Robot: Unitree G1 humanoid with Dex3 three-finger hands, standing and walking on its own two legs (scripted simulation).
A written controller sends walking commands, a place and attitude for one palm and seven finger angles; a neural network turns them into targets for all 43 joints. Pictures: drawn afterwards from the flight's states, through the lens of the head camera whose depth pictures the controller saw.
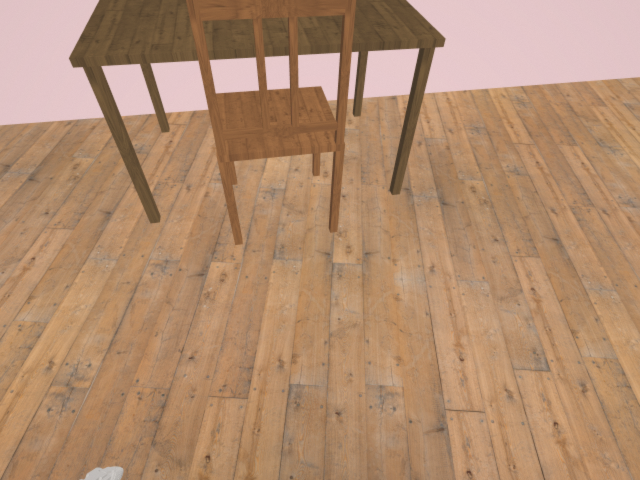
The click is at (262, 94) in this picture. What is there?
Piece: chair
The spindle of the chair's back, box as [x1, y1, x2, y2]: [252, 18, 269, 129]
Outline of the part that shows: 261,18 252,19 263,129 269,128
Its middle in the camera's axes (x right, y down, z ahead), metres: -0.18 -0.47 +1.14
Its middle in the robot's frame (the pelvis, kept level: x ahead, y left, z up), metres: +1.16 +0.24 -0.06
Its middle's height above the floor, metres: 0.71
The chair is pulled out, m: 0.00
